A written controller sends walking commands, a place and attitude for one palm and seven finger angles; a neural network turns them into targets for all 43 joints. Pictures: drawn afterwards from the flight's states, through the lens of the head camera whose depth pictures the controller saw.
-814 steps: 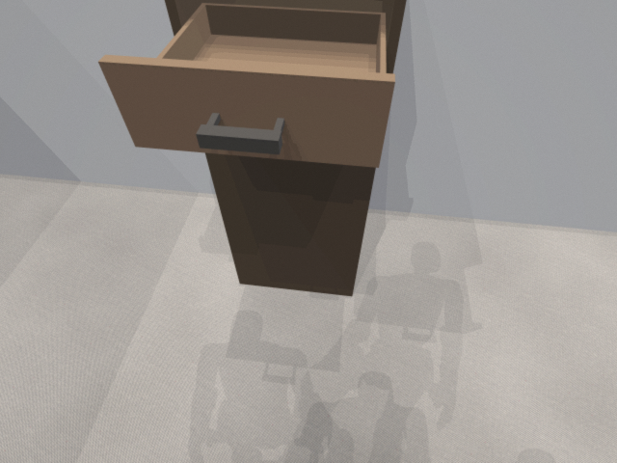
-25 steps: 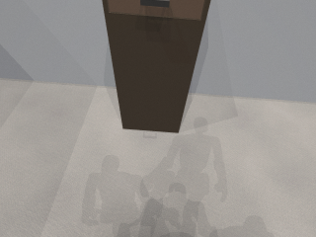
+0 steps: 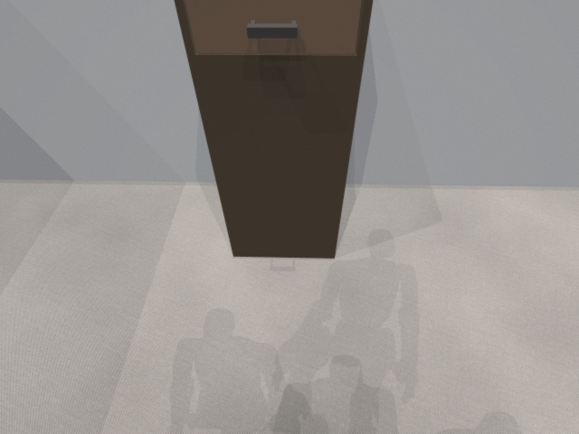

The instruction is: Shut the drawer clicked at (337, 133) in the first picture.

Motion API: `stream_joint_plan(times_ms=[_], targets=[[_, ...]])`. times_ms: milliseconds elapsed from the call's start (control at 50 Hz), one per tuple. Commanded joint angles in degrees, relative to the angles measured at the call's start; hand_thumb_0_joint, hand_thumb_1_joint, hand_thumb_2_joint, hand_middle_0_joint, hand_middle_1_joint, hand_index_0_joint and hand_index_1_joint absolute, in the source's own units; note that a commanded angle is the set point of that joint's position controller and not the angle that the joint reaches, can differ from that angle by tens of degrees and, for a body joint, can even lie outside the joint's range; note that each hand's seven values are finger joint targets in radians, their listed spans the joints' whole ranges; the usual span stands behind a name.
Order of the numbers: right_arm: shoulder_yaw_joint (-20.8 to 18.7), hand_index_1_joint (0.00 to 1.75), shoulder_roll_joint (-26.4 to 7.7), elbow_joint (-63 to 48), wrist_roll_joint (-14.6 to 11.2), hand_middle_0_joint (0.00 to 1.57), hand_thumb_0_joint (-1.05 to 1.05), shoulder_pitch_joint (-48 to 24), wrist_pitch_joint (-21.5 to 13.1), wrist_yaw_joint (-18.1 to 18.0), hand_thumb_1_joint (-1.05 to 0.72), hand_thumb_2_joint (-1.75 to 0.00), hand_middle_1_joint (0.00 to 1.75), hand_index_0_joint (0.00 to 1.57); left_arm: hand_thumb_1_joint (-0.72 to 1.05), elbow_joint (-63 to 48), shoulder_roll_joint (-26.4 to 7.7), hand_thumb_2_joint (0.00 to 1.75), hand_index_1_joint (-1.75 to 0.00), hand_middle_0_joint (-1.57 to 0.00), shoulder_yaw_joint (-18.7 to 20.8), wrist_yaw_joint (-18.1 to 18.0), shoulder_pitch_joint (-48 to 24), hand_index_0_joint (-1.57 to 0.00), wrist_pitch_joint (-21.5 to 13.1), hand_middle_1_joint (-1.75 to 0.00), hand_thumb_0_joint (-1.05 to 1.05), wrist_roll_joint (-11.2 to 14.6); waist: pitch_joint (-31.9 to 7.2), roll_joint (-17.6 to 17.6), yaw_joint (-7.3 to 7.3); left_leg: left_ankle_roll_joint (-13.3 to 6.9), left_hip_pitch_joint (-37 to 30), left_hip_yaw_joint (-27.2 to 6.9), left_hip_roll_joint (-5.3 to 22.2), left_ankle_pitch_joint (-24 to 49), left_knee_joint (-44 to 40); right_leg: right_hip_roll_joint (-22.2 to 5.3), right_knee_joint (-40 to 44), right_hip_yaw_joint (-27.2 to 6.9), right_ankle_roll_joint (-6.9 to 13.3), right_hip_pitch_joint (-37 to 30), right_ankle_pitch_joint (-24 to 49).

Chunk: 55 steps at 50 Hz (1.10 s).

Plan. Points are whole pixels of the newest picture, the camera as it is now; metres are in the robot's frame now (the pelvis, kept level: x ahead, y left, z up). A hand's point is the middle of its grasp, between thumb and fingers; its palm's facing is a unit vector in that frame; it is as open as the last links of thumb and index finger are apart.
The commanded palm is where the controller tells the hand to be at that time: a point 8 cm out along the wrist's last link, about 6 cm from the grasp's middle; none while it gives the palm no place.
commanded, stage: let the arm hang, fingers relaxed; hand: left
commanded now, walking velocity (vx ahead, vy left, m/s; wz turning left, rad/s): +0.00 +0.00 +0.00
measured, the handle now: (273, 27) +0.89 +0.08 +0.17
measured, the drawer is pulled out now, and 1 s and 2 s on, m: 0.00 0.00 0.00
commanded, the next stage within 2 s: look to check the result in 0.22 s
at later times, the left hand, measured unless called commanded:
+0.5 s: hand out of the picture +0.02 +0.17 -0.17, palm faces +0.03 -0.98 -0.21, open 7.4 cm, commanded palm none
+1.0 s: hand out of the picture +0.08 +0.19 -0.16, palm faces +0.01 -0.96 -0.27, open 7.4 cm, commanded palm none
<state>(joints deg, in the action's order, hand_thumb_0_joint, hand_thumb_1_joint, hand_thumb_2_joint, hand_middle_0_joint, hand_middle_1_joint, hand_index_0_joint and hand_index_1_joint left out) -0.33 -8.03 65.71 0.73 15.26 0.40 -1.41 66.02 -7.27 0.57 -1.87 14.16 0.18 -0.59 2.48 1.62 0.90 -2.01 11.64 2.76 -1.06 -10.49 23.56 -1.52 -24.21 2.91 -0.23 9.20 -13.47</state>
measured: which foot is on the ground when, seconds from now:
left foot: down 0.00-1.00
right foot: down 0.00-1.00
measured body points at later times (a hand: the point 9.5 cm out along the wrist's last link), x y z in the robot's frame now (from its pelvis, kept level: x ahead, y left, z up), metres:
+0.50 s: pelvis +0.01 -0.01 +0.00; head +0.03 -0.02 +0.45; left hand +0.02 +0.22 -0.16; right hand +0.01 -0.24 -0.16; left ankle +0.03 +0.10 -0.74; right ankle +0.00 -0.12 -0.74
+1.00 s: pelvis +0.02 -0.02 +0.00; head +0.04 -0.03 +0.45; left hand +0.08 +0.24 -0.14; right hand +0.07 -0.28 -0.15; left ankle +0.03 +0.10 -0.74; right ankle +0.00 -0.12 -0.74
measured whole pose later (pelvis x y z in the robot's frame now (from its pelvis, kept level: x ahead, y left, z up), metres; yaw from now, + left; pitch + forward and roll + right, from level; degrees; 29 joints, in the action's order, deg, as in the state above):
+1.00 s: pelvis +0.02 -0.02 +0.00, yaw +0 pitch -2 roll +0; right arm -0.9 -14.3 65.3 0.7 8.7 -0.1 -1.2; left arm 65.4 -13.2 1.7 -0.9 8.8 -0.9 -0.4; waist 3.0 1.3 0.9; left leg -0.1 7.9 1.9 0.5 -10.4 19.8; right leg 0.3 -19.1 3.6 1.4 4.8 -12.9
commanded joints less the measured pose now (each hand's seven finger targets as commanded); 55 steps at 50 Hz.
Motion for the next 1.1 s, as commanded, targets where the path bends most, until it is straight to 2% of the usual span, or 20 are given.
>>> stream_joint_plan(times_ms=[0,60,220,280,300,380,460,660,700,720,800,880,900,960,1020,1080], targets=[[-0.93,0.30,-5.23,-1.27,0.16,0.20,0.00,4.43,-0.65,-0.64,-0.90,-0.90,0.30,0.20,0.90,-0.79,-6.96,0.90,-0.30,-0.20,1.17,-0.29,4.37,-0.20,-0.84,-0.30,0.00,-0.09,2.80,-1.62,-0.52,-0.28,0.72,-6.77,6.61,1.56,-5.17,-4.16,5.64,-4.53,2.32,2.94,0.75],[-0.96,0.30,-4.95,-1.23,0.28,0.20,0.00,4.07,-0.74,-0.74,-0.90,-0.90,0.30,0.20,0.90,-0.76,-6.82,0.90,-0.30,-0.20,1.25,-0.20,4.07,-0.20,-0.90,-0.30,0.00,0.00,2.50,0.24,-0.45,-0.20,0.39,-6.64,6.47,1.53,-5.08,-4.26,5.83,-4.80,2.48,2.59,1.15],[-1.28,0.30,-6.00,-1.32,0.17,0.20,0.00,3.55,-0.84,-0.84,-0.90,-0.90,0.30,0.20,0.90,-1.07,-7.52,0.90,-0.30,-0.20,1.50,-0.18,3.24,-0.20,-1.29,-0.30,0.00,0.04,0.53,-1.26,-0.23,-0.12,-1.68,-6.18,6.89,4.97,-3.97,-4.58,6.24,-4.72,2.62,1.47,3.83],[-1.37,0.30,-6.50,-1.25,0.19,0.20,0.00,3.16,-0.83,-0.88,-0.90,-0.90,0.30,0.20,0.90,-1.10,-7.73,0.90,-0.30,-0.20,1.56,-0.14,2.82,-0.20,-1.31,-0.30,0.00,0.04,1.26,-1.02,-0.15,-0.12,-1.79,-6.36,6.91,4.62,-4.30,-4.53,6.65,-4.80,2.60,1.70,3.45],[-1.50,0.30,-6.91,-1.48,0.07,0.20,0.00,2.96,-0.81,-0.86,-0.90,-0.90,0.30,0.20,0.90,-1.17,-8.24,0.90,-0.30,-0.20,1.64,-0.16,2.90,-0.20,-1.42,-0.30,0.00,-0.03,1.12,-1.94,-0.23,-0.12,-2.14,-6.25,6.98,5.34,-4.07,-4.46,6.68,-4.89,2.66,1.71,4.16],[-1.46,0.30,-7.58,-1.34,0.18,0.20,0.00,2.27,-0.85,-0.91,-0.90,-0.90,0.30,0.20,0.90,-1.13,-8.47,0.90,-0.30,-0.20,1.69,-0.06,1.83,-0.20,-1.40,-0.30,0.00,0.02,1.57,-0.86,-0.03,0.00,-2.07,-6.25,7.08,4.95,-4.49,-4.53,7.02,-4.88,2.68,1.36,3.88],[-1.48,0.30,-8.57,-1.51,0.21,0.20,0.00,1.38,-1.06,-0.93,-0.90,-0.90,0.30,0.20,0.90,-1.19,-9.15,0.90,-0.30,-0.20,1.82,0.04,1.35,-0.20,-1.50,-0.30,0.00,0.03,0.28,-0.87,-0.14,-0.15,-2.90,-6.60,7.31,6.30,-4.64,-4.57,6.91,-4.84,2.70,0.48,5.01],[-1.71,0.30,-11.13,-2.10,0.15,0.20,0.00,-1.93,-1.25,-0.80,-0.90,-0.90,0.30,0.20,0.90,-1.82,-11.89,0.90,-0.30,-0.20,2.12,0.25,-1.18,-0.20,-1.90,-0.30,0.00,0.00,-0.86,-1.14,-0.15,0.12,-4.46,-6.43,7.67,9.05,-4.82,-5.19,7.52,-5.13,2.73,-1.00,9.50],[-1.90,0.30,-11.83,-2.41,0.09,0.20,0.00,-2.57,-1.23,-0.75,-0.90,-0.90,0.30,0.20,0.90,-1.99,-12.55,0.90,-0.30,-0.20,2.19,0.26,-1.46,-0.20,-2.05,-0.30,0.00,-0.07,-1.42,-2.07,-0.24,0.13,-5.09,-6.45,7.77,9.98,-4.65,-5.25,7.62,-5.07,2.70,-1.21,10.94],[-1.82,0.30,-11.95,-2.30,0.15,0.20,0.00,-2.88,-1.21,-0.73,-0.90,-0.90,0.30,0.20,0.90,-2.01,-12.64,0.90,-0.30,-0.20,2.18,0.28,-2.15,-0.20,-2.02,-0.30,0.00,-0.06,-0.53,-1.88,-0.10,0.21,-4.67,-6.32,7.84,9.48,-5.04,-5.39,7.82,-4.95,2.66,-1.09,10.63],[-1.93,0.30,-13.26,-2.67,0.15,0.20,0.00,-3.92,-1.30,-0.63,-0.90,-0.90,0.30,0.20,0.90,-2.41,-13.85,0.90,-0.30,-0.20,2.38,0.36,-2.81,-0.20,-2.16,-0.30,0.00,-0.06,-2.13,-1.55,-0.26,0.30,-5.53,-6.45,7.93,10.35,-5.06,-5.45,8.10,-5.24,2.71,-2.16,11.63],[-1.90,0.30,-14.09,-2.72,0.21,0.20,0.00,-5.03,-1.34,-0.55,-0.90,-0.90,0.30,0.20,0.90,-2.73,-14.83,0.90,-0.30,-0.20,2.39,0.49,-4.18,-0.20,-2.20,-0.30,0.00,0.01,-1.94,-1.04,-0.15,0.42,-5.69,-6.49,8.05,10.31,-5.57,-5.64,8.56,-5.46,2.77,-2.49,12.02],[-1.97,0.30,-14.39,-2.96,0.12,0.20,0.00,-5.10,-1.33,-0.52,-0.90,-0.90,0.30,0.20,0.90,-2.80,-15.22,0.90,-0.30,-0.20,2.55,0.48,-4.26,-0.20,-2.29,-0.30,0.00,-0.07,-2.47,-1.89,-0.24,0.47,-5.84,-6.56,8.08,10.76,-5.45,-5.54,8.52,-5.37,2.71,-2.76,12.50],[-1.92,0.30,-14.87,-2.87,0.23,0.20,0.00,-5.88,-1.33,-0.49,-0.90,-0.90,0.30,0.20,0.90,-2.79,-15.56,0.90,-0.30,-0.20,2.43,0.57,-5.09,-0.20,-2.20,-0.30,0.00,0.00,-1.22,-1.40,-0.22,0.55,-5.69,-6.53,8.18,10.22,-6.08,-5.64,8.97,-5.46,2.70,-2.33,11.91],[-1.97,0.30,-15.51,-2.95,0.21,0.20,0.00,-6.13,-1.42,-0.43,-0.90,-0.90,0.30,0.20,0.90,-2.97,-16.25,0.90,-0.30,-0.20,2.52,0.59,-5.60,-0.20,-2.32,-0.30,0.00,-0.01,-2.75,-1.45,-0.20,0.59,-6.27,-6.58,8.29,11.01,-6.00,-5.83,8.97,-5.51,2.75,-3.35,12.87],[-1.91,0.30,-16.06,-3.06,0.22,0.20,0.00,-6.62,-1.42,-0.40,-0.90,-0.90,0.30,0.20,0.90,-2.99,-16.68,0.90,-0.30,-0.20,2.53,0.68,-5.91,-0.20,-2.31,-0.30,0.00,0.03,-2.48,-1.71,-0.26,0.64,-6.49,-6.58,8.32,10.77,-6.26,-5.85,9.33,-5.50,2.69,-3.23,12.66]])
